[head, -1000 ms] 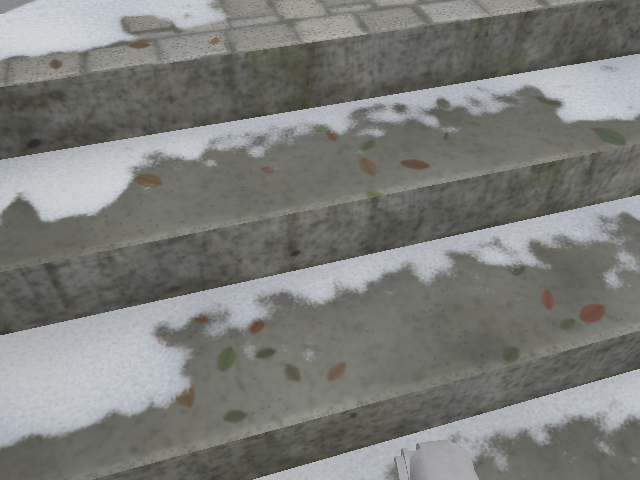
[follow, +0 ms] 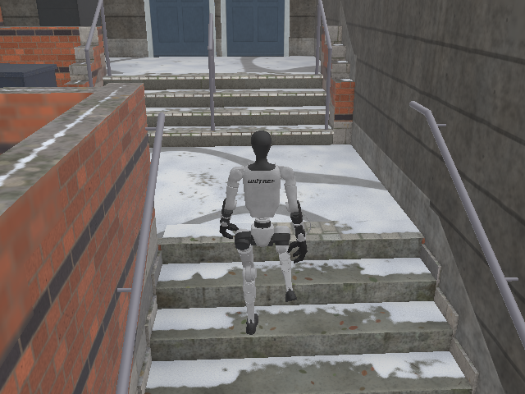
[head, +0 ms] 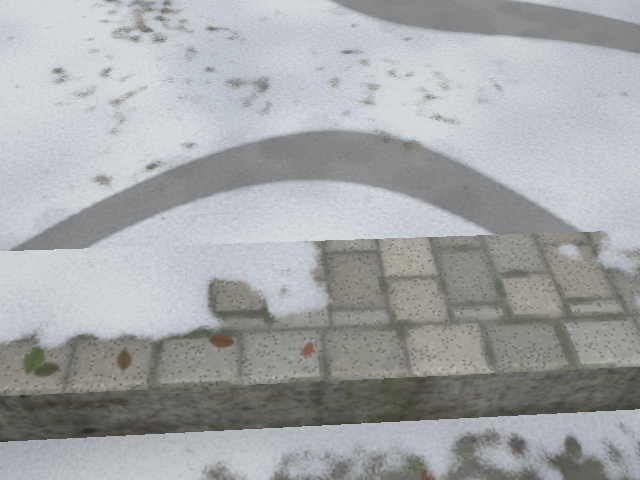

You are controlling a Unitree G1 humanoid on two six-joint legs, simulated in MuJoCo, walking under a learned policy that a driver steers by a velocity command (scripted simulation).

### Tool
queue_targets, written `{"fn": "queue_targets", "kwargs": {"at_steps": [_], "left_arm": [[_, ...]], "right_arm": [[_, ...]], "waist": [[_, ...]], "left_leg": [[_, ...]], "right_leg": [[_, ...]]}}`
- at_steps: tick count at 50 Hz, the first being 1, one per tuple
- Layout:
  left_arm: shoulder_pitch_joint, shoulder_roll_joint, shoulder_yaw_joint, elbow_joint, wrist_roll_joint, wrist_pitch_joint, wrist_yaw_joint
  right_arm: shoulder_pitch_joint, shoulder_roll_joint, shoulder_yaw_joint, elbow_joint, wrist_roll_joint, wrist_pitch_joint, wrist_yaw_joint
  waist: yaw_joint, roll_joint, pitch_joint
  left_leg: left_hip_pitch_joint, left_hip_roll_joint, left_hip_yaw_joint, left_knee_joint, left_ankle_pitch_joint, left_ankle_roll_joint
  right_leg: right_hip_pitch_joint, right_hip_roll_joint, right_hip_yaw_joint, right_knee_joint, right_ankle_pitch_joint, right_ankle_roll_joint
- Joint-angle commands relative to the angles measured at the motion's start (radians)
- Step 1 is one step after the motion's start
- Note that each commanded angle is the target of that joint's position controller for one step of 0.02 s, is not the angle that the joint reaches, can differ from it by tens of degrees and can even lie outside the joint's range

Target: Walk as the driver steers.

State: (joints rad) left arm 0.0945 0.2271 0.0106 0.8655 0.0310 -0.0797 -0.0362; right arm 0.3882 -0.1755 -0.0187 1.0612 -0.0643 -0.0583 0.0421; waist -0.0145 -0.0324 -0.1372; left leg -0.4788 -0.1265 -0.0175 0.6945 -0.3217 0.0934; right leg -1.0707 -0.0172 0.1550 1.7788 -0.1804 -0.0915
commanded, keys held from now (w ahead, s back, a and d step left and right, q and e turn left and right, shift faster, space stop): q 0.88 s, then no key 0.12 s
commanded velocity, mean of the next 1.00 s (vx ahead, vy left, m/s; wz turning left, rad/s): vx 0.05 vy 0.00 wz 0.57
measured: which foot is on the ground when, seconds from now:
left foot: down 0.00-0.36, up 0.38-0.94, down 0.96-1.00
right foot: up 0.00-0.32, down 0.34-0.98, up 1.00-1.00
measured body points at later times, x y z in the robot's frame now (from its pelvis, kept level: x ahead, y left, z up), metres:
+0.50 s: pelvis +0.19 -0.10 +0.09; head +0.20 -0.09 +0.54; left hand +0.32 +0.18 +0.01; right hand +0.40 -0.32 -0.01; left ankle +0.07 +0.03 -0.49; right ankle +0.32 -0.16 -0.56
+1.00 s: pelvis +0.19 -0.07 +0.05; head +0.19 -0.04 +0.50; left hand +0.23 +0.20 -0.05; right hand +0.43 -0.23 -0.05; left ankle +0.11 +0.01 -0.70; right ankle +0.32 -0.16 -0.55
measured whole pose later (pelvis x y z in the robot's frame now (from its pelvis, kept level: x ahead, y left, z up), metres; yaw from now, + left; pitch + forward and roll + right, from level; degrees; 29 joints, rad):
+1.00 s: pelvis +0.19 -0.07 +0.05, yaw +33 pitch +2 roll -4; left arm 0.06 0.17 -0.07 0.78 0.04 -0.08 -0.01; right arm 0.23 -0.26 -0.08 0.83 -0.06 -0.08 0.05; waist 0.02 0.03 -0.01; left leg -0.21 0.08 0.02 0.45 -0.05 0.05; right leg -0.75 -0.29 -0.26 1.38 -0.61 0.05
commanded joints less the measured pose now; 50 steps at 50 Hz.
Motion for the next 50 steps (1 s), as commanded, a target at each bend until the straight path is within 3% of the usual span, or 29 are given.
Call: {"fn": "queue_targets", "kwargs": {"at_steps": [1,6,8,9,11,13,14,15,17,18,19,20,21,22,23,24,25,26,29,32,35,39,42,44,45,47,48,49,50], "left_arm": [[0.018,-0.002,-0.014,-0.064,-0.020,-0.014,0.012],[-0.143,-0.021,-0.039,-0.173,-0.013,0.000,0.044],[-0.190,-0.026,-0.049,-0.208,0.005,0.012,0.041],[-0.315,-0.024,-0.053,-0.264,0.016,0.029,0.048],[-0.327,-0.056,-0.055,-0.279,0.045,0.049,0.046],[-0.479,-0.079,-0.063,-0.328,0.050,0.082,0.026],[-0.412,-0.070,-0.057,-0.305,0.032,0.078,0.024],[-0.353,-0.029,-0.035,-0.289,0.023,0.068,0.018],[-0.224,0.062,0.008,-0.258,-0.013,0.044,0.027],[-0.091,0.084,0.019,-0.228,-0.013,0.022,0.048],[0.084,0.154,0.033,-0.222,0.022,0.013,0.055],[0.229,0.188,0.039,-0.188,0.061,-0.010,0.044],[0.203,0.205,0.040,-0.142,0.044,-0.047,0.048],[0.053,0.144,0.029,-0.121,0.005,-0.059,0.055],[-0.040,0.036,0.009,-0.108,-0.023,-0.058,0.057],[-0.102,-0.065,-0.013,-0.099,-0.023,-0.059,0.060],[-0.152,-0.099,-0.016,-0.106,-0.020,-0.060,0.073],[-0.175,-0.081,-0.006,-0.111,-0.019,-0.064,0.091],[-0.156,-0.005,0.020,-0.101,0.008,-0.068,0.112],[-0.147,0.029,0.018,-0.116,0.006,-0.071,0.096],[-0.130,0.030,0.007,-0.145,0.013,-0.074,0.084],[-0.056,0.004,-0.016,-0.164,0.015,-0.081,0.087],[-0.033,0.028,-0.014,-0.152,0.015,-0.097,0.092],[-0.010,0.053,-0.015,-0.143,0.040,-0.073,0.080],[-0.034,0.061,-0.025,-0.141,0.035,-0.052,0.069],[-0.122,0.071,-0.049,-0.138,0.014,-0.005,0.041],[-0.104,0.038,-0.067,-0.124,0.010,0.013,0.028],[-0.003,-0.044,-0.084,-0.131,0.005,0.016,0.002],[0.061,-0.005,-0.064,-0.158,-0.016,0.000,0.011]], "right_arm": [[-0.064,-0.053,0.001,-0.103,-0.030,-0.057,-0.019],[0.168,-0.049,0.004,-0.018,-0.030,-0.045,-0.033],[0.160,-0.062,0.008,-0.047,-0.027,-0.051,-0.033],[0.189,-0.068,0.013,-0.041,-0.035,-0.048,-0.024],[0.160,-0.082,0.016,-0.089,-0.016,-0.053,-0.016],[0.091,-0.126,-0.001,-0.133,0.040,-0.052,0.017],[0.041,-0.148,-0.010,-0.154,0.044,-0.059,0.019],[-0.033,-0.183,-0.022,-0.206,0.080,-0.067,0.016],[-0.083,-0.238,-0.055,-0.258,0.066,-0.089,0.013],[-0.087,-0.135,-0.048,-0.298,0.059,-0.100,0.020],[-0.004,-0.024,-0.026,-0.343,0.037,-0.089,0.022],[-0.025,-0.082,-0.063,-0.298,0.063,-0.054,0.032],[-0.102,-0.106,-0.086,-0.315,0.062,-0.034,0.020],[-0.081,-0.096,-0.077,-0.299,0.061,-0.026,-0.006],[-0.035,-0.085,-0.063,-0.262,0.040,-0.023,-0.028],[-0.046,-0.066,-0.048,-0.245,0.018,-0.014,-0.034],[-0.061,-0.044,-0.038,-0.244,0.014,-0.004,-0.029],[-0.072,-0.033,-0.028,-0.245,0.018,0.001,-0.009],[-0.154,-0.103,-0.021,-0.273,0.037,-0.017,0.041],[-0.208,-0.188,-0.039,-0.286,0.022,-0.033,0.041],[-0.221,-0.218,-0.047,-0.283,0.008,-0.030,0.024],[-0.241,-0.195,-0.046,-0.304,-0.009,0.001,-0.005],[-0.223,-0.138,-0.039,-0.327,-0.039,0.017,0.009],[-0.225,-0.116,-0.041,-0.325,-0.023,0.017,0.013],[-0.191,-0.124,-0.050,-0.309,-0.009,0.012,0.014],[-0.021,-0.144,-0.077,-0.223,0.013,-0.008,0.012],[0.030,-0.179,-0.093,-0.188,0.011,-0.022,0.007],[0.045,-0.326,-0.131,-0.212,-0.006,-0.040,-0.006],[-0.006,-0.418,-0.158,-0.269,0.013,-0.057,0.009]], "waist": [[0.048,0.121,-0.048],[-0.036,0.098,0.066],[-0.053,0.094,0.080],[-0.062,0.041,0.089],[-0.039,0.125,0.087],[-0.023,0.141,0.128],[0.011,0.172,0.122],[0.048,0.197,0.074],[0.085,0.200,-0.074],[0.109,0.016,-0.298],[0.122,-0.355,-0.494],[0.185,-0.342,-0.374],[0.144,-0.225,-0.162],[0.059,-0.188,-0.072],[0.006,-0.052,-0.044],[-0.032,0.043,-0.040],[-0.061,0.055,-0.028],[-0.062,0.029,-0.043],[-0.022,0.030,-0.059],[-0.007,0.031,-0.017],[0.011,0.018,-0.004],[0.056,-0.009,0.001],[0.062,0.012,0.025],[0.091,-0.031,0.052],[0.060,-0.009,0.073],[-0.043,0.020,0.118],[-0.040,0.068,0.125],[0.021,0.208,0.047],[0.046,0.321,-0.046]], "left_leg": [[0.054,0.174,-0.182,-0.246,0.780,0.145],[0.421,0.321,-0.404,-0.226,0.517,0.161],[0.421,0.316,-0.421,-0.227,0.486,0.157],[0.372,0.290,-0.437,-0.256,0.404,0.147],[0.256,0.259,-0.457,-0.308,0.364,0.152],[0.058,0.326,-0.499,-0.491,0.315,0.153],[0.129,0.354,-0.485,-0.484,0.380,0.107],[0.151,0.344,-0.408,-0.483,0.633,0.100],[0.261,0.287,-0.339,-0.356,1.208,0.072],[0.086,0.131,-0.297,-0.094,1.017,-0.015],[-0.243,-0.069,-0.256,0.225,-0.016,-0.101],[-0.353,-0.079,-0.404,0.758,-0.102,-0.130],[-0.444,-0.034,-0.369,0.905,0.007,-0.127],[-0.451,0.036,-0.276,0.951,0.071,-0.118],[-0.409,0.099,-0.190,0.974,0.115,-0.108],[-0.346,0.150,-0.155,0.931,0.114,-0.100],[-0.299,0.180,-0.140,0.877,0.119,-0.101],[-0.277,0.180,-0.121,0.876,0.154,-0.099],[-0.304,0.151,-0.121,0.987,0.166,-0.083],[-0.317,0.151,-0.154,0.971,0.213,-0.066],[-0.331,0.157,-0.170,0.972,0.232,-0.079],[-0.355,0.210,-0.151,0.913,0.208,-0.102],[-0.131,0.281,-0.006,0.337,0.229,-0.111],[0.009,0.264,0.057,0.083,0.341,-0.121],[0.114,0.252,0.063,-0.076,0.481,-0.111],[0.386,0.207,0.071,-0.411,0.735,-0.065],[0.410,0.182,0.058,-0.542,0.738,-0.012],[0.518,0.310,-0.110,-0.328,1.319,0.161],[0.675,0.445,-0.206,-0.142,1.592,0.329]], "right_leg": [[-0.023,0.021,-0.145,0.199,-0.101,0.048],[-0.484,-0.012,-0.051,0.330,-0.257,0.064],[-0.509,-0.024,-0.076,0.335,-0.206,0.067],[-0.472,-0.042,-0.118,0.127,-0.149,0.078],[-0.319,-0.069,-0.183,-0.025,-0.001,0.088],[-0.034,-0.067,-0.245,-0.307,-0.352,0.076],[0.027,-0.071,-0.184,-0.375,-0.271,0.072],[0.195,-0.023,-0.284,-0.454,-0.291,0.065],[0.496,0.080,-0.274,-0.676,-0.159,0.035],[0.887,-0.006,0.000,-0.794,0.125,-0.080],[1.212,-0.318,0.556,-1.133,0.162,-0.307],[1.052,-0.413,0.882,-1.309,-0.088,-0.348],[0.842,-0.364,0.764,-1.357,-0.322,-0.275],[0.680,-0.345,0.582,-1.332,-0.450,-0.214],[0.569,-0.328,0.397,-1.258,-0.401,-0.169],[0.489,-0.292,0.267,-1.249,-0.355,-0.130],[0.449,-0.250,0.161,-1.276,-0.285,-0.096],[0.452,-0.216,0.069,-1.282,-0.160,-0.083],[0.505,-0.222,-0.081,-1.344,-0.052,-0.112],[0.546,-0.251,-0.167,-1.356,-0.131,-0.108],[0.613,-0.280,-0.187,-1.327,-0.183,-0.124],[0.708,-0.356,-0.173,-1.234,-0.226,-0.137],[0.656,-0.324,-0.308,-1.079,-0.287,-0.005],[0.592,-0.381,-0.253,-1.002,-0.330,0.005],[0.518,-0.416,-0.211,-0.959,-0.302,0.004],[0.367,-0.443,-0.195,-0.806,-0.231,0.038],[0.396,-0.391,-0.254,-0.638,-0.236,0.078],[0.243,-0.252,-0.358,-0.287,-0.435,0.146],[-0.047,-0.118,-0.420,-0.009,-0.628,0.235]]}}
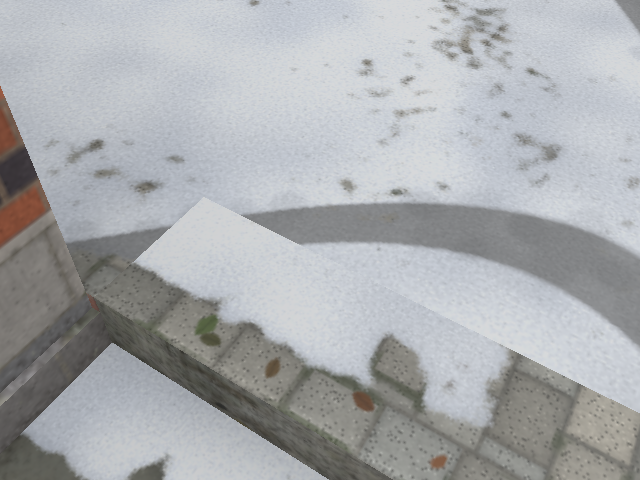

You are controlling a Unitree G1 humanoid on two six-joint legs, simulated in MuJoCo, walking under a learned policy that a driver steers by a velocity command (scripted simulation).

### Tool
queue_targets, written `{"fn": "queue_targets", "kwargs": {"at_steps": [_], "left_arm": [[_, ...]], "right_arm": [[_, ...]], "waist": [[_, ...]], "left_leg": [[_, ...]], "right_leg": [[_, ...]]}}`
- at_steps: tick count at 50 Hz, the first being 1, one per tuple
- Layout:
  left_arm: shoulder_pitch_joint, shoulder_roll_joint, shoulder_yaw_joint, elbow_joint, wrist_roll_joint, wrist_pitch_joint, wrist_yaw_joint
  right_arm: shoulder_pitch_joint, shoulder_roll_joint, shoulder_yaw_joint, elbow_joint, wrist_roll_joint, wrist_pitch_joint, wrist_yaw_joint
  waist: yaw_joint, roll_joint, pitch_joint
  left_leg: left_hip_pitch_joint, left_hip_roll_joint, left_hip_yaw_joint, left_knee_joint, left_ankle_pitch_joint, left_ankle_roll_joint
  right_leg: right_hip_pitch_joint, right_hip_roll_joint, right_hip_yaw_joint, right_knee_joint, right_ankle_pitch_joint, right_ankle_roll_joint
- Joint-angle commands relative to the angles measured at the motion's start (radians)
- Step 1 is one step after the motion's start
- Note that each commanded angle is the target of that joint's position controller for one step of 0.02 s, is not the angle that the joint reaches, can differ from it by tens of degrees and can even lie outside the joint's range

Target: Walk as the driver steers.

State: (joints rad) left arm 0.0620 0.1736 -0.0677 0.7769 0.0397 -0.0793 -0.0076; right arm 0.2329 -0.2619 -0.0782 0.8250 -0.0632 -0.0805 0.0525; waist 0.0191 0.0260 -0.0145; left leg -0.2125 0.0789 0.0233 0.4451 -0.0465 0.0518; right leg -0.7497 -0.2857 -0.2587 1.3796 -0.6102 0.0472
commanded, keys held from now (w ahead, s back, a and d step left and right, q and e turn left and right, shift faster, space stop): no key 0.76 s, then w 0.24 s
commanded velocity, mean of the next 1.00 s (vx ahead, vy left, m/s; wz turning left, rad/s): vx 0.05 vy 0.00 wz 0.09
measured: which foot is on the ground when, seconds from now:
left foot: down 0.00-0.80, up 0.82-1.00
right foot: up 0.00-0.24, down 0.26-1.00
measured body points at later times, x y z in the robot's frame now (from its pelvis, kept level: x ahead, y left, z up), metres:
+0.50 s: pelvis +0.01 -0.04 -0.02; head +0.03 -0.04 +0.43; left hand +0.20 +0.15 -0.12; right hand +0.14 -0.28 -0.14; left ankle -0.03 +0.11 -0.77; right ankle +0.05 -0.14 -0.61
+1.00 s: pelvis +0.03 -0.06 +0.01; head +0.03 -0.04 +0.46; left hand +0.09 +0.19 -0.12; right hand +0.10 -0.29 -0.12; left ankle -0.06 +0.02 -0.64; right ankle +0.04 -0.14 -0.60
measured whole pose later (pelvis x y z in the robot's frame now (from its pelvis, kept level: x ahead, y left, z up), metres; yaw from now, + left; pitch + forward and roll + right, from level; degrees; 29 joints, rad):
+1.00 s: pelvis +0.03 -0.06 +0.01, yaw +4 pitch +2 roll -1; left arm 0.25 0.20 0.02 0.77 0.03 0.04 0.09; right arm 0.38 -0.15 -0.03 0.81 -0.05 0.01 0.01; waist 0.08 -0.02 -0.03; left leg -0.44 -0.04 -0.01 1.16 -0.57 0.10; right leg -0.68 0.03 -0.13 1.34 -0.84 -0.23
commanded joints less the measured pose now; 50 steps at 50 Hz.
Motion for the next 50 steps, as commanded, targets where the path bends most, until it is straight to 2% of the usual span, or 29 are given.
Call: {"fn": "queue_targets", "kwargs": {"at_steps": [1,2,3,4,5,7,8,10,11,12,14,15,16,17,19,21,25,26,27,28,30,33,35,39,42,45,47,48,50], "left_arm": [[0.031,0.083,0.027,-0.067,-0.052,-0.008,-0.002],[-0.045,0.093,0.040,-0.078,-0.062,-0.011,0.003],[-0.059,0.117,0.060,-0.067,-0.057,-0.018,0.004],[-0.064,0.094,0.050,-0.064,-0.032,-0.009,0.008],[-0.067,0.122,0.048,-0.062,-0.017,-0.007,0.007],[-0.020,0.117,0.047,-0.061,-0.034,0.006,0.002],[-0.029,0.096,0.039,-0.073,-0.025,0.014,0.008],[-0.102,0.073,0.018,-0.084,-0.010,0.026,-0.002],[-0.110,0.060,0.012,-0.085,-0.010,0.026,-0.018],[-0.058,0.070,0.015,-0.056,-0.013,0.019,-0.043],[-0.043,0.117,0.005,-0.051,-0.032,-0.019,-0.061],[-0.082,0.134,-0.006,-0.051,-0.050,-0.042,-0.082],[-0.103,0.138,-0.010,-0.046,-0.055,-0.048,-0.097],[-0.104,0.130,-0.018,-0.039,-0.059,-0.049,-0.107],[-0.081,0.117,-0.027,-0.030,-0.055,-0.046,-0.124],[-0.079,0.131,-0.021,-0.031,-0.044,-0.040,-0.122],[-0.099,0.117,-0.023,-0.048,-0.036,-0.030,-0.117],[-0.002,0.033,0.001,-0.069,-0.016,0.047,0.014],[0.007,0.032,0.000,-0.084,-0.025,0.068,0.051],[0.011,0.025,0.005,-0.088,-0.030,0.078,0.061],[0.024,0.002,0.007,-0.091,-0.036,0.090,0.063],[-0.014,-0.003,0.007,-0.110,-0.030,0.119,0.070],[-0.030,0.024,0.014,-0.135,-0.022,0.137,0.083],[0.042,0.020,0.018,-0.133,-0.028,0.142,0.099],[0.132,0.105,0.060,-0.114,-0.028,0.151,0.095],[0.220,0.179,0.102,-0.090,-0.022,0.161,0.102],[0.231,0.200,0.127,-0.077,-0.012,0.139,0.104],[0.184,0.183,0.129,-0.081,-0.010,0.111,0.101],[0.161,0.153,0.135,-0.037,0.007,0.064,0.092]], "right_arm": [[0.228,-0.285,-0.080,-0.014,0.001,-0.053,0.017],[0.288,-0.230,-0.064,0.015,-0.003,-0.054,0.023],[0.246,-0.233,-0.053,-0.014,0.001,-0.045,0.015],[0.099,-0.212,-0.027,-0.048,-0.026,-0.020,0.024],[0.021,-0.175,-0.005,-0.065,-0.023,0.005,0.034],[-0.090,-0.095,0.048,-0.106,0.019,0.016,0.046],[-0.090,-0.086,0.060,-0.105,0.037,0.011,0.036],[-0.076,-0.110,0.065,-0.125,0.061,-0.011,0.014],[-0.070,-0.129,0.062,-0.131,0.061,-0.019,0.014],[-0.036,-0.128,0.068,-0.128,0.081,-0.021,0.023],[0.051,-0.132,0.063,-0.124,0.104,-0.028,0.047],[0.121,-0.120,0.061,-0.117,0.087,-0.032,0.041],[0.171,-0.106,0.066,-0.104,0.070,-0.028,0.030],[0.183,-0.082,0.074,-0.103,0.067,-0.021,0.021],[0.170,-0.067,0.079,-0.116,0.078,-0.013,0.017],[0.134,-0.062,0.081,-0.139,0.088,-0.024,0.012],[0.113,-0.074,0.084,-0.146,0.086,-0.033,-0.001],[0.217,-0.102,0.029,-0.028,0.114,0.020,-0.037],[0.189,-0.134,0.026,-0.022,0.106,0.044,-0.059],[0.149,-0.122,0.026,-0.032,0.093,0.054,-0.068],[0.123,-0.093,0.033,-0.035,0.076,0.069,-0.067],[0.156,-0.017,0.059,-0.027,0.050,0.098,-0.067],[0.180,0.005,0.066,-0.022,0.038,0.113,-0.071],[0.247,0.034,0.074,0.014,0.030,0.103,-0.068],[0.223,0.029,0.069,0.000,0.038,0.097,-0.066],[0.140,0.038,0.057,-0.056,0.028,0.095,-0.047],[0.007,0.017,0.031,-0.132,0.013,0.078,-0.034],[-0.079,0.017,0.027,-0.185,0.003,0.064,-0.037],[-0.060,0.029,0.025,-0.218,0.008,0.032,-0.049]], "waist": [[-0.067,0.236,-0.225],[-0.108,0.246,-0.201],[-0.098,0.215,-0.180],[-0.049,0.123,-0.024],[-0.024,0.029,0.016],[0.031,-0.036,0.001],[0.033,-0.047,-0.016],[0.008,-0.015,-0.040],[0.007,0.031,-0.040],[0.006,0.077,-0.060],[-0.026,0.023,-0.095],[-0.069,-0.052,-0.104],[-0.088,-0.069,-0.092],[-0.085,-0.072,-0.079],[-0.060,-0.080,-0.062],[-0.051,-0.073,-0.064],[-0.048,-0.091,-0.077],[-0.037,-0.034,-0.196],[-0.002,0.008,-0.151],[0.004,0.037,-0.130],[0.000,0.042,-0.114],[-0.030,-0.063,-0.022],[-0.038,-0.110,0.035],[-0.013,-0.098,0.012],[0.028,-0.120,0.018],[0.092,-0.218,0.094],[0.155,-0.302,0.126],[0.150,-0.250,0.139],[0.088,-0.107,0.064]], "left_leg": [[0.513,0.284,-0.264,0.114,1.213,0.351],[0.483,0.268,-0.255,0.095,0.932,0.262],[0.408,0.293,-0.293,0.069,0.756,0.245],[0.211,0.401,-0.462,-0.050,0.310,0.312],[0.098,0.396,-0.461,-0.147,-0.021,0.313],[-0.009,0.340,-0.426,-0.222,-0.302,0.264],[0.003,0.285,-0.385,-0.230,-0.367,0.222],[-0.034,0.182,-0.273,-0.234,-0.432,0.132],[-0.078,0.153,-0.233,-0.214,-0.360,0.099],[-0.128,0.137,-0.196,-0.245,-0.249,0.101],[-0.007,0.095,-0.181,-0.168,-0.042,0.072],[0.005,0.013,-0.064,-0.128,-0.085,-0.011],[0.029,-0.030,-0.012,-0.100,-0.105,-0.064],[0.040,-0.039,-0.006,-0.093,-0.109,-0.088],[-0.003,-0.041,-0.003,-0.095,-0.125,-0.104],[-0.013,-0.040,-0.007,-0.099,-0.126,-0.107],[-0.035,-0.037,-0.006,-0.115,-0.124,-0.114],[0.090,0.118,-0.021,-0.134,0.529,0.029],[0.105,0.126,-0.010,-0.088,0.771,0.047],[0.126,0.131,0.007,-0.046,0.915,0.042],[0.100,0.119,0.035,-0.025,0.853,0.025],[0.047,0.053,0.079,-0.059,0.342,0.002],[0.024,0.015,0.094,-0.085,0.098,0.006],[0.074,0.012,0.105,-0.116,0.088,0.018],[-0.005,-0.037,0.146,-0.014,-0.090,0.044],[-0.222,-0.101,0.099,0.224,-0.325,0.051],[-0.449,-0.077,-0.083,0.697,-0.549,0.051],[-0.543,-0.062,-0.161,0.878,-0.599,0.049],[-0.590,-0.061,-0.228,1.035,-0.684,0.045]], "right_leg": [[-0.488,0.177,0.073,0.546,-0.207,0.124],[-0.534,0.186,0.147,0.679,-0.174,0.100],[-0.549,0.201,0.211,0.803,-0.143,0.075],[-0.634,0.156,0.379,0.752,0.076,0.052],[-0.588,0.155,0.413,0.693,0.152,0.023],[-0.473,0.163,0.398,0.560,0.149,0.031],[-0.441,0.167,0.354,0.442,0.129,0.037],[-0.282,0.196,0.256,0.114,-0.108,0.068],[-0.179,0.210,0.249,0.055,-0.169,0.053],[-0.043,0.233,0.176,0.077,-0.086,0.014],[-0.015,0.207,0.302,-0.059,0.203,-0.089],[0.003,0.191,0.388,-0.118,0.295,-0.164],[-0.019,0.174,0.442,-0.172,0.251,-0.193],[-0.032,0.162,0.463,-0.198,0.181,-0.183],[0.006,0.160,0.471,-0.216,0.121,-0.156],[0.026,0.163,0.464,-0.232,0.119,-0.154],[0.069,0.162,0.458,-0.224,0.158,-0.156],[0.172,0.207,0.303,-0.134,0.123,-0.139],[0.141,0.227,0.265,-0.082,0.074,-0.128],[0.109,0.238,0.263,-0.091,0.056,-0.132],[0.119,0.253,0.279,-0.157,0.027,-0.147],[0.064,0.210,0.416,-0.377,-0.075,-0.190],[0.019,0.180,0.511,-0.506,-0.185,-0.217],[0.014,0.196,0.506,-0.514,-0.273,-0.222],[0.036,0.204,0.583,-0.583,-0.572,-0.278],[0.100,0.117,0.898,-0.833,-0.839,-0.405],[0.142,0.005,1.250,-1.005,-0.837,-0.531],[0.152,-0.022,1.329,-1.001,-0.745,-0.537],[0.189,-0.011,1.218,-0.837,-0.530,-0.458]]}}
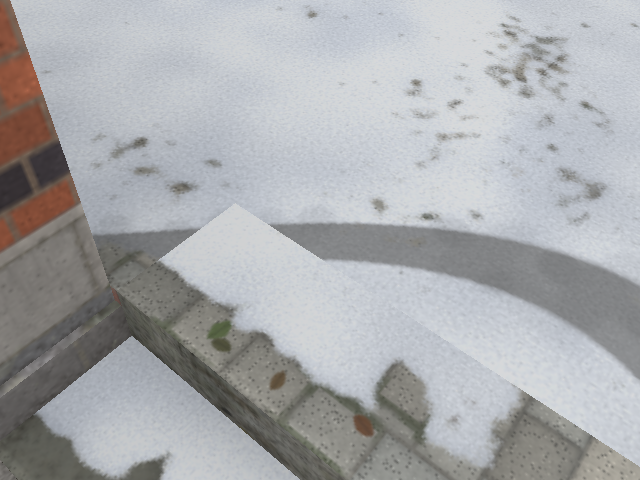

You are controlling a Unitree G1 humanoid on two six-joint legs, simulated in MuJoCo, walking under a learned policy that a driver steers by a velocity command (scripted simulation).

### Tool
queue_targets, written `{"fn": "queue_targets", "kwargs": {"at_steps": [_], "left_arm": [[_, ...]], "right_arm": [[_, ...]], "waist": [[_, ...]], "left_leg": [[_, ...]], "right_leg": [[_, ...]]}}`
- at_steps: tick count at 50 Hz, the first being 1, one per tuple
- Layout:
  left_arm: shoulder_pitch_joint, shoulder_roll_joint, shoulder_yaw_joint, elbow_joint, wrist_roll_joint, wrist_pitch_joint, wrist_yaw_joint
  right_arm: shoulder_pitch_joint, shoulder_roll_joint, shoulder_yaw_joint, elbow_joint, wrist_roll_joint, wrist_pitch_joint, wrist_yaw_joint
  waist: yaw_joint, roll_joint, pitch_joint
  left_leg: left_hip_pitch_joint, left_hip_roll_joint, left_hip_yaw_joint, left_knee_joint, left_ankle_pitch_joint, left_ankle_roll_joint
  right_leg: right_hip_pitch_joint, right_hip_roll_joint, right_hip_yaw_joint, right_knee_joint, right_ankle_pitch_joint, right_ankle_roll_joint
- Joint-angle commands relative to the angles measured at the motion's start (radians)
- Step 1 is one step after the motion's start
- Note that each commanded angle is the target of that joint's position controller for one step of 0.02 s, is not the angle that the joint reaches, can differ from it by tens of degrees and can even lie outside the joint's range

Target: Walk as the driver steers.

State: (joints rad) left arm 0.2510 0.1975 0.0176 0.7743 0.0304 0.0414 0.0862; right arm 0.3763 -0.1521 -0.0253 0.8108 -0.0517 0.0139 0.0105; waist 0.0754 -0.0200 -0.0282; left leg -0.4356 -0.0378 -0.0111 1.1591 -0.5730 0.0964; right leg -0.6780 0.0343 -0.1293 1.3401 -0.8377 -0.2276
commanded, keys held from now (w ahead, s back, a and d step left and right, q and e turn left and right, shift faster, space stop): w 0.26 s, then w+e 0.74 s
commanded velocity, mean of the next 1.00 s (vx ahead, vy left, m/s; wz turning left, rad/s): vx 0.45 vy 0.00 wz -0.31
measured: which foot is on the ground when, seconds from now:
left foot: up 0.00-0.24, down 0.26-0.66, up 0.68-0.90, down 0.92-0.96, up 0.98-1.00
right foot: down 0.00-0.26, up 0.28-0.64, down 0.66-1.00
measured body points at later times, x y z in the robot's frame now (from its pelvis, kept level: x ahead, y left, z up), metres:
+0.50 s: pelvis +0.15 +0.14 +0.07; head +0.17 +0.15 +0.52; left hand +0.26 +0.37 -0.06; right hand +0.24 -0.10 -0.04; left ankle +0.13 +0.24 -0.63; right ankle +0.11 +0.01 -0.43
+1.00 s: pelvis +0.39 +0.17 +0.10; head +0.40 +0.17 +0.55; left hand +0.35 +0.35 -0.05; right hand +0.63 -0.05 +0.06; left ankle +0.46 +0.28 -0.50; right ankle +0.18 +0.08 -0.61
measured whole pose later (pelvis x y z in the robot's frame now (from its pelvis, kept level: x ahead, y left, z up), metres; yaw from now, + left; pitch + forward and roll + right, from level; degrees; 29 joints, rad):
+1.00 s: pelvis +0.39 +0.17 +0.10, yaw -20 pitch +10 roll +1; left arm 0.55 0.06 -0.03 1.05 0.07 -0.11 -0.05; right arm -0.10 -0.13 0.09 0.68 -0.08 -0.06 0.02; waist 0.14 -0.04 -0.19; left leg -0.93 0.04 0.03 1.43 -0.43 0.11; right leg -0.21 0.04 0.23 0.63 -0.50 -0.06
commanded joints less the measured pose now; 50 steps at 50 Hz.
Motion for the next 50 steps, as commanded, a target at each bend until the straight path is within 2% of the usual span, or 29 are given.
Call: {"fn": "queue_targets", "kwargs": {"at_steps": [1,5,9,11,13,14,15,16,17,18,19,20,24,27,30,32,33,34,35,36,37,39,41,44,46,47,48,49,50], "left_arm": [[-0.012,0.114,0.053,-0.001,0.026,-0.073,-0.003],[0.049,0.107,0.063,0.093,0.045,-0.123,-0.006],[0.066,0.156,0.079,0.085,0.038,-0.136,0.005],[0.006,0.174,0.092,0.066,0.024,-0.116,0.004],[0.049,0.169,0.098,0.094,0.029,-0.080,-0.024],[0.075,0.080,0.075,0.049,0.039,-0.085,-0.053],[0.219,-0.051,0.035,0.007,0.086,-0.148,-0.144],[0.142,0.018,0.047,0.016,0.039,-0.187,-0.167],[0.034,0.049,0.042,-0.002,0.014,-0.194,-0.148],[0.021,0.071,0.041,0.012,0.006,-0.180,-0.119],[0.071,0.082,0.036,0.042,0.027,-0.167,-0.105],[0.110,0.065,0.020,0.037,0.038,-0.150,-0.112],[0.158,0.062,-0.006,0.039,0.043,-0.119,-0.154],[0.143,0.140,0.033,0.053,0.038,-0.118,-0.159],[0.187,0.071,0.034,0.049,0.002,-0.133,-0.134],[0.360,0.063,0.049,0.119,0.008,-0.135,-0.111],[0.460,0.058,0.052,0.152,0.042,-0.123,-0.101],[0.503,0.152,0.061,0.131,0.059,-0.111,-0.104],[0.336,0.207,0.078,0.052,0.052,-0.119,-0.120],[0.274,0.162,0.072,0.059,0.048,-0.121,-0.136],[0.256,0.100,0.047,0.070,0.053,-0.128,-0.148],[0.225,-0.022,-0.012,0.143,0.080,-0.125,-0.170],[0.232,-0.041,-0.028,0.157,0.056,-0.130,-0.163],[0.282,0.002,-0.032,0.203,0.071,-0.162,-0.139],[0.281,0.049,-0.018,0.213,0.047,-0.181,-0.122],[0.356,0.044,-0.018,0.246,0.027,-0.174,-0.130],[0.437,0.046,-0.015,0.280,0.005,-0.164,-0.125],[0.336,0.088,0.003,0.223,0.027,-0.171,-0.119],[0.309,0.084,0.004,0.215,0.061,-0.176,-0.141]], "right_arm": [[-0.179,-0.071,-0.027,-0.203,0.003,-0.072,-0.012],[-0.285,0.005,0.000,-0.258,0.020,-0.056,-0.020],[-0.426,-0.046,0.008,-0.351,0.028,-0.061,0.013],[-0.313,-0.064,0.005,-0.326,0.051,-0.053,0.034],[0.014,-0.066,-0.011,-0.179,0.108,-0.041,0.025],[0.198,-0.144,-0.045,-0.080,0.062,-0.063,0.011],[0.146,-0.380,-0.122,-0.178,-0.008,-0.089,0.050],[0.094,-0.449,-0.139,-0.191,-0.074,-0.079,0.074],[-0.004,-0.342,-0.097,-0.150,-0.086,-0.061,0.081],[-0.101,-0.186,-0.038,-0.138,-0.062,-0.057,0.096],[-0.211,-0.058,0.009,-0.154,-0.016,-0.053,0.087],[-0.295,-0.007,0.030,-0.169,0.006,-0.048,0.060],[-0.370,-0.112,0.011,-0.212,-0.037,-0.115,0.003],[-0.408,-0.186,0.001,-0.231,0.012,-0.133,-0.003],[-0.310,-0.190,-0.011,-0.174,-0.042,-0.109,0.029],[-0.316,-0.178,-0.023,-0.153,-0.047,-0.093,0.056],[-0.404,-0.096,0.004,-0.141,-0.064,-0.095,0.096],[-0.461,0.060,0.047,-0.150,-0.046,-0.104,0.120],[-0.298,0.048,0.057,-0.177,0.002,-0.127,0.098],[-0.357,-0.069,0.026,-0.153,0.020,-0.139,0.069],[-0.427,-0.112,0.021,-0.155,0.015,-0.142,0.044],[-0.438,-0.067,0.043,-0.147,-0.017,-0.107,0.023],[-0.459,-0.056,0.052,-0.144,-0.044,-0.100,0.028],[-0.663,-0.043,0.078,-0.236,-0.026,-0.103,0.011],[-0.736,-0.051,0.085,-0.273,-0.021,-0.102,0.013],[-0.834,-0.064,0.088,-0.298,-0.022,-0.097,0.007],[-0.905,-0.054,0.101,-0.342,-0.040,-0.100,-0.006],[-0.789,-0.077,0.091,-0.318,-0.039,-0.110,0.002],[-0.508,-0.063,0.077,-0.220,-0.007,-0.108,-0.006]], "waist": [[0.012,-0.006,0.041],[0.010,0.005,0.057],[0.020,-0.012,0.034],[-0.039,0.000,-0.038],[-0.157,0.079,-0.074],[-0.185,0.376,-0.183],[-0.187,0.441,-0.088],[-0.225,0.154,0.001],[-0.198,0.113,0.026],[-0.142,0.134,-0.006],[-0.086,0.111,-0.078],[-0.031,0.077,-0.124],[0.025,0.049,-0.177],[0.059,0.086,-0.102],[0.008,0.051,-0.038],[0.050,-0.073,-0.066],[0.127,-0.113,-0.062],[0.121,-0.147,-0.056],[0.028,-0.197,-0.066],[0.053,-0.014,0.070],[0.049,0.030,0.074],[-0.022,0.046,0.070],[-0.005,-0.004,0.050],[0.031,-0.027,0.026],[0.022,-0.020,0.005],[0.073,0.027,0.017],[0.099,0.030,-0.054],[0.035,0.015,-0.150],[-0.033,-0.037,-0.230]], "left_leg": [[-0.373,0.057,-0.197,0.345,-0.176,-0.008],[-0.505,0.074,-0.131,0.379,-0.173,-0.038],[-0.467,0.165,-0.081,0.072,-0.002,-0.076],[-0.137,0.164,-0.040,-0.198,0.206,-0.082],[0.331,0.037,0.248,-0.507,0.390,-0.141],[0.624,0.051,0.183,-0.430,0.438,-0.129],[0.596,0.314,-0.500,-0.450,0.906,0.202],[0.418,0.450,-0.835,-0.562,0.752,0.351],[0.277,0.457,-0.729,-0.569,0.539,0.305],[0.150,0.413,-0.581,-0.576,0.375,0.243],[0.099,0.360,-0.471,-0.571,0.299,0.194],[0.058,0.311,-0.391,-0.586,0.252,0.169],[0.056,0.261,-0.170,-0.692,0.445,0.141],[0.048,0.235,0.024,-0.798,0.525,0.058],[0.202,0.336,0.010,-0.626,0.704,0.139],[0.136,0.236,0.095,-0.253,0.693,0.222],[-0.139,0.125,0.058,0.116,0.401,0.199],[-0.549,-0.050,-0.040,0.464,0.135,0.141],[-0.710,-0.063,-0.211,0.479,0.195,0.062],[-0.845,-0.043,-0.188,0.566,0.258,0.025],[-0.919,-0.020,-0.155,0.638,0.275,0.020],[-0.933,0.069,-0.149,0.701,0.377,0.063],[-0.896,0.090,-0.059,0.705,0.331,0.091],[-0.851,0.130,0.004,0.653,0.196,0.068],[-0.788,0.161,0.019,0.458,0.190,0.050],[-0.810,0.138,0.042,0.331,0.090,0.035],[-0.764,0.077,0.096,0.135,-0.124,0.008],[-0.414,0.013,0.109,-0.122,-0.032,0.008],[-0.029,0.036,-0.013,-0.550,0.408,-0.054]], "right_leg": [[0.154,-0.313,0.967,-0.716,-0.174,-0.133],[0.200,-0.306,0.664,-0.665,0.020,-0.039],[0.240,-0.280,0.586,-0.735,0.109,0.017],[0.127,-0.233,0.455,-0.694,0.102,0.075],[0.015,-0.105,0.180,-0.443,0.070,0.103],[-0.112,-0.006,0.001,-0.095,0.047,0.174],[-0.319,0.118,0.204,0.161,0.171,0.198],[-0.460,0.141,0.401,0.554,0.338,0.171],[-0.548,0.063,0.464,0.711,0.534,0.138],[-0.475,0.032,0.460,0.683,0.645,0.113],[-0.391,0.037,0.437,0.635,0.664,0.110],[-0.364,0.044,0.365,0.626,0.632,0.140],[-0.249,-0.019,0.197,0.457,0.665,0.257],[0.090,-0.053,0.030,-0.101,0.395,0.276],[0.191,-0.054,0.074,-0.418,0.313,0.258],[0.409,0.061,0.027,-0.726,0.490,0.174],[0.587,0.034,0.205,-0.777,0.600,0.035],[0.745,-0.099,0.586,-0.818,0.808,-0.153],[0.728,-0.250,0.924,-0.911,0.519,-0.271],[0.653,-0.288,0.976,-0.944,0.326,-0.277],[0.631,-0.286,0.936,-0.938,0.271,-0.234],[0.462,-0.242,0.816,-0.906,0.269,-0.154],[0.367,-0.183,0.679,-0.917,0.336,-0.116],[0.309,-0.158,0.596,-0.941,0.508,-0.060],[0.328,-0.168,0.586,-0.940,0.576,-0.024],[0.408,-0.128,0.563,-0.928,0.638,-0.015],[0.552,-0.110,0.555,-0.855,1.041,-0.016],[0.522,-0.063,0.473,-0.766,1.545,0.022],[0.558,-0.054,0.510,-0.623,1.563,0.062]]}}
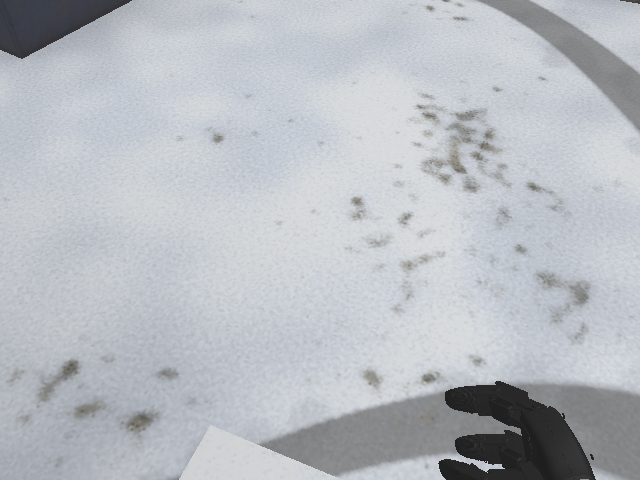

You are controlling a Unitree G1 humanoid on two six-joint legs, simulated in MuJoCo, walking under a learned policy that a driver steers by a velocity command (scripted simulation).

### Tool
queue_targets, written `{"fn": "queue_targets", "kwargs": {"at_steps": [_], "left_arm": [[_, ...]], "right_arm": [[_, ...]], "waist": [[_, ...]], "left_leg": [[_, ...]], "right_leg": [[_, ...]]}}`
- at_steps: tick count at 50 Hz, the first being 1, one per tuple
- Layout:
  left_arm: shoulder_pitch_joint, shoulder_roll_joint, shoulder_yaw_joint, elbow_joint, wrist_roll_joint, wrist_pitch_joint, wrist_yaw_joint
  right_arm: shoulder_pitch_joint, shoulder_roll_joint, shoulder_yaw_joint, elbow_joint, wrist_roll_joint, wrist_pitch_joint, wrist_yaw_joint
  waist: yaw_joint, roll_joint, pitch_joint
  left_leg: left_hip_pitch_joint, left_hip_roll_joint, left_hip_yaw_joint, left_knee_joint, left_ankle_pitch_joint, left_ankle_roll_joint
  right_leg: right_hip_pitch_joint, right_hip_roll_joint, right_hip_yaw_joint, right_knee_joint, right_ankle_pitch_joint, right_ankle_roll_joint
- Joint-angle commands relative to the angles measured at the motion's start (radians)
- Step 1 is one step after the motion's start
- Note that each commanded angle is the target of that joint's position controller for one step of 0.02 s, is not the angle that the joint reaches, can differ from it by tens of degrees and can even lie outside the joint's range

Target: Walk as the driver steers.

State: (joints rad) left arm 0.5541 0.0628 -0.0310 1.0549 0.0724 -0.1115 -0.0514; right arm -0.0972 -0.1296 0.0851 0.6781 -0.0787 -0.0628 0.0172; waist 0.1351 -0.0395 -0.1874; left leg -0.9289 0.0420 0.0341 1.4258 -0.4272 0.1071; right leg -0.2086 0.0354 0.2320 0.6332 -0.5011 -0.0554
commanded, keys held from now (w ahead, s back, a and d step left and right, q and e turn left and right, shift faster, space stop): w+e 0.72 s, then w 0.28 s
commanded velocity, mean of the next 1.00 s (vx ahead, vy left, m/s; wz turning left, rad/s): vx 0.50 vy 0.00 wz -0.52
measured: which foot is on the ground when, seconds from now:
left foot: up 0.00-0.02, down 0.04-0.40, up 0.42-0.80, down 0.82-1.00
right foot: down 0.00-0.04, up 0.06-0.38, down 0.40-0.84, up 0.86-1.00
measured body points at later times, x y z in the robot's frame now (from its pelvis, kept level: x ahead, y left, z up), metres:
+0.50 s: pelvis +0.27 +0.05 +0.10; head +0.27 +0.08 +0.55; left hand +0.43 +0.25 -0.04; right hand +0.26 -0.24 -0.01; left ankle +0.17 +0.21 -0.39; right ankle +0.27 -0.01 -0.56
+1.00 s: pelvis +0.54 +0.06 +0.17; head +0.54 +0.06 +0.62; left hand +0.78 +0.22 +0.06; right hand +0.48 -0.20 +0.06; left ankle +0.60 +0.15 -0.56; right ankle +0.44 -0.04 -0.44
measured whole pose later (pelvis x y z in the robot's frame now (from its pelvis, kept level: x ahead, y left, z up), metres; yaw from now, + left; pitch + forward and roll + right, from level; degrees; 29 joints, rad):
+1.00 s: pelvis +0.54 +0.06 +0.17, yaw -32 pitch +3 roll +2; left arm 0.24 0.29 0.04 0.83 0.06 -0.09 -0.07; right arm 0.31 -0.22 -0.03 0.78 -0.03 -0.11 -0.01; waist -0.03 -0.05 -0.08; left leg -0.30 -0.02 0.09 0.48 -0.24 0.04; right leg -0.65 -0.02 0.09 1.35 -0.23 -0.01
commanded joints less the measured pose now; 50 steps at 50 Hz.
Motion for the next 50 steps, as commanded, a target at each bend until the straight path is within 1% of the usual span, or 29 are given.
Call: {"fn": "queue_targets", "kwargs": {"at_steps": [1,2,3,4,5,7,10,13,15,17,19,20,21,22,23,25,26,28,30,32,34,37,40,41,42,43,44,45,50], "left_arm": [[-0.057,0.278,0.071,-0.094,0.018,-0.001,-0.026],[-0.078,0.304,0.100,-0.077,-0.001,0.034,-0.039],[0.186,0.049,0.066,-0.026,-0.013,0.035,-0.080],[0.145,0.082,0.058,-0.046,-0.028,0.007,-0.103],[-0.075,0.116,0.059,-0.131,-0.074,0.012,-0.110],[-0.448,0.064,0.055,-0.303,-0.066,0.037,-0.072],[-0.454,-0.033,0.013,-0.357,-0.044,0.089,-0.062],[-0.542,0.056,-0.011,-0.457,-0.104,0.128,-0.066],[-0.501,0.156,0.016,-0.434,-0.119,0.132,-0.064],[-0.523,0.200,0.030,-0.442,-0.113,0.113,-0.055],[-0.166,0.254,0.063,-0.359,-0.102,0.130,-0.035],[0.186,0.332,0.133,-0.227,-0.104,0.131,0.019],[0.223,0.396,0.126,-0.154,-0.063,0.131,0.020],[0.238,0.415,0.131,-0.140,0.012,0.095,-0.010],[0.065,0.321,0.105,-0.141,-0.040,0.063,-0.024],[-0.215,0.111,0.035,-0.114,-0.034,0.014,-0.049],[-0.294,0.071,0.019,-0.086,-0.023,0.006,-0.057],[-0.428,0.155,0.037,-0.103,-0.025,-0.025,-0.044],[-0.295,0.195,0.042,-0.099,0.023,-0.041,-0.020],[-0.243,0.206,0.037,-0.148,0.013,-0.061,-0.002],[-0.277,0.238,0.052,-0.205,-0.047,-0.083,-0.018],[-0.189,0.342,0.099,-0.197,-0.045,-0.065,-0.037],[-0.161,0.336,0.102,-0.215,-0.048,-0.025,-0.043],[-0.182,0.282,0.086,-0.240,-0.029,-0.031,-0.045],[-0.076,0.138,0.044,-0.261,-0.019,-0.034,-0.030],[-0.048,0.187,0.071,-0.261,-0.123,0.008,0.009],[-0.103,0.239,0.086,-0.291,-0.122,0.033,0.030],[-0.250,0.198,0.059,-0.302,-0.012,0.021,-0.019],[-0.384,0.224,0.052,-0.302,0.005,0.012,-0.019]], "right_arm": [[0.253,-0.104,-0.064,0.020,0.097,-0.033,-0.028],[0.398,-0.151,-0.099,0.121,0.109,-0.028,-0.047],[0.582,-0.208,-0.112,0.189,0.046,-0.045,-0.029],[0.694,-0.272,-0.141,0.188,0.025,-0.017,-0.004],[0.795,-0.290,-0.172,0.262,-0.037,0.008,0.023],[0.790,-0.107,-0.121,0.353,-0.010,0.022,0.052],[0.601,0.034,-0.067,0.410,-0.022,0.000,0.047],[0.326,-0.091,-0.091,0.322,-0.059,0.005,0.052],[0.253,-0.191,-0.098,0.242,-0.037,-0.036,0.044],[0.444,-0.410,-0.136,0.240,0.014,-0.065,0.020],[0.376,-0.564,-0.185,0.162,-0.009,-0.033,0.045],[0.393,-0.499,-0.188,0.167,-0.097,-0.015,0.100],[0.598,-0.268,-0.155,0.170,-0.089,0.002,0.157],[0.576,-0.222,-0.152,0.146,0.000,0.004,0.161],[0.369,-0.226,-0.164,0.031,0.024,-0.025,0.118],[0.396,-0.117,-0.104,0.022,-0.049,0.012,0.065],[0.366,-0.106,-0.091,0.019,-0.030,0.027,0.052],[0.335,-0.135,-0.091,-0.005,0.002,0.024,0.038],[0.208,-0.144,-0.073,-0.078,0.019,0.002,0.029],[0.168,-0.114,-0.063,-0.097,0.011,-0.009,0.035],[0.067,-0.126,-0.061,-0.128,0.006,-0.002,0.047],[0.069,-0.167,-0.086,-0.131,0.025,-0.003,0.053],[0.084,-0.222,-0.119,-0.121,0.052,-0.027,0.010],[0.234,-0.247,-0.136,-0.073,0.055,-0.049,-0.006],[0.491,-0.292,-0.153,-0.008,0.040,-0.072,-0.008],[0.485,-0.302,-0.167,-0.018,0.101,-0.044,-0.030],[0.479,-0.254,-0.161,0.001,0.127,-0.041,-0.037],[0.547,-0.235,-0.134,0.041,0.040,-0.057,-0.020],[0.325,-0.077,-0.097,0.037,0.048,-0.080,-0.026]], "waist": [[-0.214,-0.001,-0.051],[-0.244,0.044,0.131],[-0.101,0.279,-0.139],[-0.162,0.300,-0.240],[-0.275,0.175,-0.109],[-0.258,0.138,0.018],[-0.057,0.120,0.131],[0.058,0.078,0.195],[0.158,0.088,0.126],[0.105,0.147,0.117],[0.215,0.246,0.145],[0.269,0.132,-0.014],[0.059,-0.248,-0.341],[0.071,-0.048,-0.215],[0.021,-0.017,0.085],[-0.169,0.112,0.104],[-0.216,0.185,0.181],[-0.260,0.096,0.199],[-0.177,0.057,0.138],[-0.168,0.075,0.130],[-0.149,0.027,0.129],[-0.120,-0.079,0.184],[-0.103,-0.098,0.153],[-0.158,-0.047,0.032],[-0.179,0.163,-0.199],[-0.240,0.411,-0.164],[-0.241,0.322,-0.058],[-0.241,0.116,0.064],[-0.129,0.082,0.126]], "left_leg": [[0.816,-0.038,-0.033,-1.145,0.770,-0.134],[0.967,-0.033,-0.010,-1.343,0.838,-0.155],[1.524,0.223,-0.120,-0.828,1.539,0.119],[1.609,0.478,-0.333,-0.690,2.067,0.348],[1.454,0.508,-0.303,-0.790,1.935,0.315],[1.330,0.470,-0.232,-0.931,1.408,0.202],[0.969,0.280,-0.013,-1.048,0.910,0.059],[0.454,0.212,0.138,-1.368,0.557,-0.011],[0.081,0.144,0.226,-1.304,1.323,-0.090],[0.372,0.245,0.160,-1.192,1.950,-0.160],[0.563,0.273,0.148,-0.859,2.361,-0.182],[0.321,0.313,0.079,-0.307,1.987,-0.199],[0.152,0.003,0.034,0.461,0.104,-0.220],[-0.009,-0.067,-0.260,0.672,0.207,-0.124],[-0.184,-0.078,-0.254,0.804,0.140,-0.103],[-0.263,-0.052,-0.246,0.687,0.192,0.002],[-0.206,-0.007,-0.221,0.641,0.191,0.031],[-0.082,0.010,-0.153,0.404,0.108,0.028],[-0.050,0.049,-0.120,0.240,0.245,-0.003],[0.096,0.066,-0.068,0.066,0.386,-0.082],[0.437,0.060,-0.024,-0.294,0.388,-0.143],[0.488,0.023,-0.048,-0.636,0.333,-0.168],[0.561,-0.017,0.003,-0.931,0.377,-0.117],[0.814,0.027,-0.050,-0.873,0.412,-0.051],[1.239,0.184,-0.238,-0.816,0.671,0.145],[1.328,0.367,-0.585,-0.959,0.613,0.180],[1.173,0.366,-0.721,-1.065,0.252,0.167],[1.017,0.318,-0.624,-1.126,-0.080,0.162],[0.760,0.193,-0.267,-1.250,0.239,0.165]], "right_leg": [[0.028,-0.043,0.128,0.164,1.155,-0.124],[-0.087,0.013,0.076,0.281,0.966,-0.096],[-0.425,0.036,-0.025,0.710,0.146,-0.024],[-0.693,0.041,-0.126,1.240,-0.083,0.008],[-0.904,0.062,-0.155,1.667,-0.130,-0.004],[-1.290,0.038,-0.197,1.921,-0.164,-0.129],[-1.289,-0.013,-0.195,1.732,0.007,-0.262],[-0.953,-0.112,-0.307,1.290,0.253,-0.261],[-0.403,-0.012,-0.440,1.195,0.448,-0.169],[-0.351,0.100,-0.534,0.876,0.115,-0.066],[-0.161,0.186,-0.541,0.389,0.129,-0.091],[0.305,0.133,-0.257,0.297,0.436,-0.191],[0.481,-0.149,0.258,0.223,1.226,-0.522],[0.292,-0.255,0.526,-0.023,0.927,-0.468],[0.026,-0.257,0.508,-0.086,0.650,-0.377],[-0.075,-0.162,0.297,-0.120,0.401,-0.297],[-0.276,-0.141,0.256,-0.169,0.231,-0.253],[-0.463,-0.066,0.142,-0.267,0.067,-0.200],[-0.372,-0.029,0.090,-0.271,0.169,-0.167],[-0.373,-0.033,0.055,-0.265,0.421,-0.174],[-0.502,-0.021,-0.010,-0.337,0.417,-0.174],[-0.179,-0.111,0.070,-0.254,0.510,-0.154],[0.072,-0.181,0.154,-0.119,0.770,-0.153],[-0.034,-0.117,0.119,0.063,0.812,-0.082],[-0.246,0.020,0.038,0.340,0.514,-0.022],[-0.580,0.079,-0.038,0.744,0.048,0.044],[-0.704,0.009,-0.023,0.905,0.089,0.054],[-0.777,0.012,-0.021,0.892,0.199,0.033],[-0.623,-0.136,-0.119,0.625,0.259,0.057]]}}
Keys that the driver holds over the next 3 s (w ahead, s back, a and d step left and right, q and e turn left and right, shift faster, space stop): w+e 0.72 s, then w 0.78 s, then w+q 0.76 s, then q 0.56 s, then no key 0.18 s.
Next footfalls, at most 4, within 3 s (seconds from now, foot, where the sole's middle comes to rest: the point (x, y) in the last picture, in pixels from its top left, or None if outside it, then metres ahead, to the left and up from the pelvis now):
0.04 left None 0.05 0.16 -0.76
0.40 right None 0.31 -0.02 -0.60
0.82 left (313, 395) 0.64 0.13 -0.60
1.30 right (479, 381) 0.71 -0.19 -0.60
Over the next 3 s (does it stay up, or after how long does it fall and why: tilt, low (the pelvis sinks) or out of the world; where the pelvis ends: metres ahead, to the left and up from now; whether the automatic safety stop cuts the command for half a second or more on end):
stays up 1.26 -0.17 0.18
